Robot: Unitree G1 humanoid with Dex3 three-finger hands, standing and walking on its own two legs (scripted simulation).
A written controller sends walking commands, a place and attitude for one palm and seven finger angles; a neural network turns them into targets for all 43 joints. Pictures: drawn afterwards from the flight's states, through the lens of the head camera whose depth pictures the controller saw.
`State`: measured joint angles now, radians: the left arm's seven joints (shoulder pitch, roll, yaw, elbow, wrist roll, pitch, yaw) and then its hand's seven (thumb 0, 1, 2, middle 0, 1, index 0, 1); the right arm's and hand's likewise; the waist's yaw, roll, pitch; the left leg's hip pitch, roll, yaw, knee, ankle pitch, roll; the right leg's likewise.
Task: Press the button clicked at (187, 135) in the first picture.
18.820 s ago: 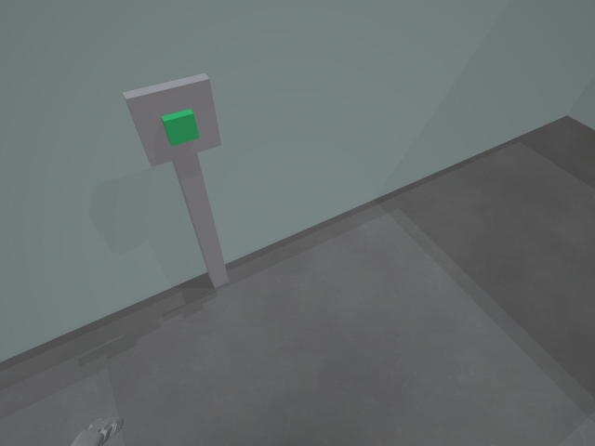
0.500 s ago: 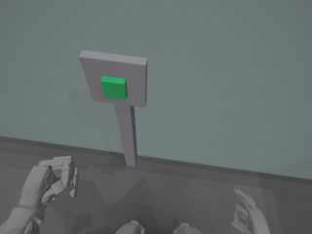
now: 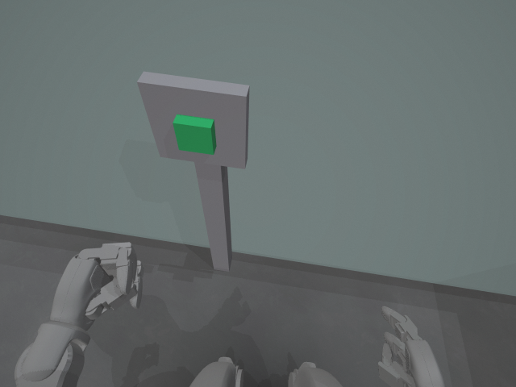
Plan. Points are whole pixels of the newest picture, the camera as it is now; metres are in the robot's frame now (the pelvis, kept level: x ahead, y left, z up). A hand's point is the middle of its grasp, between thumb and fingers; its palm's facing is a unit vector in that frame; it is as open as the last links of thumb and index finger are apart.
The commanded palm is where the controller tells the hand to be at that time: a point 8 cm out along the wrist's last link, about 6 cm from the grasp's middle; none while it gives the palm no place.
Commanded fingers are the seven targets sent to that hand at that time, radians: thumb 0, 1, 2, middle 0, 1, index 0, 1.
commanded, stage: aim a knuckle at the button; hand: left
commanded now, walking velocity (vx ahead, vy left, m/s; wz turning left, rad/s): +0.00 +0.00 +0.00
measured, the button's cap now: (196, 133) +0.52 +0.15 +0.06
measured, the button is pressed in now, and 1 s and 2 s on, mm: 0 0 0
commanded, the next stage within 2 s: press the button with the knuckle in 1.72 s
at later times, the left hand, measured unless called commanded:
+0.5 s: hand (176, 238) +0.32 +0.15 +0.04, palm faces -0.13 -0.99 -0.02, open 3.1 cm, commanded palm +0.32 +0.21 +0.05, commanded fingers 0.00 0.90 0.90 -1.30 -1.50 -1.30 -1.50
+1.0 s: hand (200, 198) +0.41 +0.13 +0.03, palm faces -0.12 -0.99 -0.02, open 3.1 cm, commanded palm +0.39 +0.18 +0.03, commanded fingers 0.00 0.90 0.90 -1.30 -1.50 -1.30 -1.50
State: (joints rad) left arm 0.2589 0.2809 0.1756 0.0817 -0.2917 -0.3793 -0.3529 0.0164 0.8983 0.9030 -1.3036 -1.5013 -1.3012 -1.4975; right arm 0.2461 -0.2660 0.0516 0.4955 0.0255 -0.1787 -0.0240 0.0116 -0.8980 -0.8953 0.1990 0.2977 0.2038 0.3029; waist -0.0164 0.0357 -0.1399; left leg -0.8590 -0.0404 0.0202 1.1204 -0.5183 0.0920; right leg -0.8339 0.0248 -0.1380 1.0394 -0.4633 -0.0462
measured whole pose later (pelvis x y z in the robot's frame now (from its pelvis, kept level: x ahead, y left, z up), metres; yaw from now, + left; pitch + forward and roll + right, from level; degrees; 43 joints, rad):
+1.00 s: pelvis +0.01 -0.03 -0.01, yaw -2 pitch +20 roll -2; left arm -0.40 0.29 0.20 0.70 -0.20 -0.42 -0.25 0.02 0.90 0.90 -1.30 -1.50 -1.30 -1.50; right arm 0.28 -0.26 0.03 0.59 0.02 -0.04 0.00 0.01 -0.90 -0.90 0.20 0.30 0.20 0.30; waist -0.08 0.02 -0.14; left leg -0.95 -0.02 0.04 1.14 -0.53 0.07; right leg -0.95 0.05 -0.11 1.09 -0.48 -0.08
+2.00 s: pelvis +0.01 -0.01 -0.01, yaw -1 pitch +20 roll -2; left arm -0.51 0.28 0.16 0.82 -0.17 -0.47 -0.20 0.02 0.90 0.90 -1.30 -1.50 -1.30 -1.50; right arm 0.28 -0.26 0.03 0.60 0.02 0.03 0.01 0.01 -0.90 -0.90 0.20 0.30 0.20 0.30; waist -0.09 0.02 -0.14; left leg -0.96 -0.03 0.04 1.14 -0.53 0.08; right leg -0.96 0.04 -0.11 1.08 -0.47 -0.06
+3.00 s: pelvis -0.01 -0.02 -0.02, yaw -1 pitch +23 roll -3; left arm -0.85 0.38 0.24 1.19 -0.10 -0.55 -0.17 -0.03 0.82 0.98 -1.30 -1.50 -1.32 -1.50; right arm 0.33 -0.27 0.05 0.65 -0.01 0.04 0.02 0.00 -0.90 -0.90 0.20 0.30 0.20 0.30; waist -0.16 0.03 -0.13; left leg -1.09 -0.02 0.02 1.20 -0.51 0.08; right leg -1.07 0.04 -0.14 1.12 -0.45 -0.07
